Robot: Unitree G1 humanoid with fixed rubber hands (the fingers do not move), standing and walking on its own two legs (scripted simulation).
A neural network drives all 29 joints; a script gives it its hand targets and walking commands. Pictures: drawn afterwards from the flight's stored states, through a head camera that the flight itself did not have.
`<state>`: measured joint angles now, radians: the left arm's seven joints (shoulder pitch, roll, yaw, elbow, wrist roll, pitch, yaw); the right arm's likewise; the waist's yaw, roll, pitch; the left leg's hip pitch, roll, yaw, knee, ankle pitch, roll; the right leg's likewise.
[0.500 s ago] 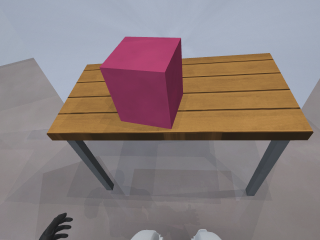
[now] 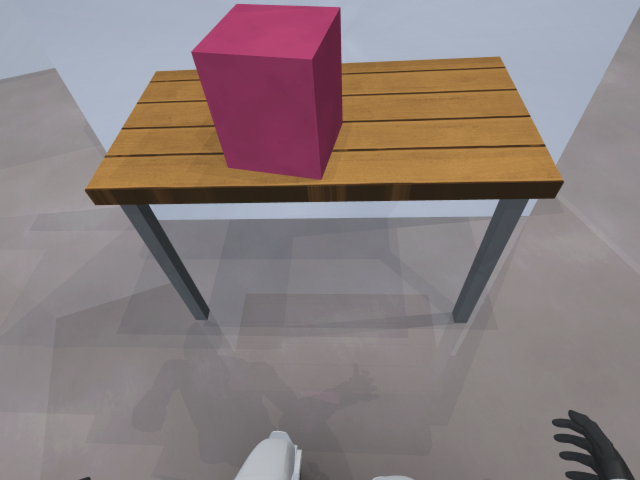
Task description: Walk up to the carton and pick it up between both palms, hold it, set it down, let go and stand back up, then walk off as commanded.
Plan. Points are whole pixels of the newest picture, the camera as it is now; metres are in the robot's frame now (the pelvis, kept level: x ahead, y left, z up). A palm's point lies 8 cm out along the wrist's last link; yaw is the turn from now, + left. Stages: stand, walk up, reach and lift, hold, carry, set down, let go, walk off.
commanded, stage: walk off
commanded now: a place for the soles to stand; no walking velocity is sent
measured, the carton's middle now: (279, 93) +0.81 +0.09 +0.05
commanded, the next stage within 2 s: none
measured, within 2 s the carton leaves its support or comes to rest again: neither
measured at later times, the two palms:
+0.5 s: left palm out of the picture +0.06 +0.33 -0.02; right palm out of the picture -0.03 -0.29 -0.10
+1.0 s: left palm out of the picture -0.09 +0.35 -0.07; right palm out of the picture -0.07 -0.30 -0.09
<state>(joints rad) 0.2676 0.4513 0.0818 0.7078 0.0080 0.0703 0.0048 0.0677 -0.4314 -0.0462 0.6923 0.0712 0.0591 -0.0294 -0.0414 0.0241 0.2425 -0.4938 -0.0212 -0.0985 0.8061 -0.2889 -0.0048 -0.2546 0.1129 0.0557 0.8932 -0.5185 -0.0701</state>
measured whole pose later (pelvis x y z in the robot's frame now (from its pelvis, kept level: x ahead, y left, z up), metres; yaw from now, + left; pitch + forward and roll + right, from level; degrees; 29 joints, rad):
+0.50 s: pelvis -0.09 +0.02 +0.02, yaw +2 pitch -9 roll +1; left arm 0.13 0.36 0.08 0.66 0.01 0.04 0.00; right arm 0.32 -0.44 -0.05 0.69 0.07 0.06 -0.02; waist -0.04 0.08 0.24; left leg -0.45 -0.12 -0.18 1.19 -0.45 -0.01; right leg -0.31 0.06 0.05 0.73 -0.26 -0.06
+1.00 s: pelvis -0.20 +0.02 +0.00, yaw +1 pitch -9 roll +1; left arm 0.21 0.45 0.08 0.68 0.01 0.06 0.00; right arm 0.12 -0.44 -0.05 0.69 0.07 0.04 -0.04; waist -0.04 0.01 0.28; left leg -0.49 -0.05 -0.18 0.90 -0.42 0.00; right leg -0.32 0.10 0.07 0.91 -0.45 -0.05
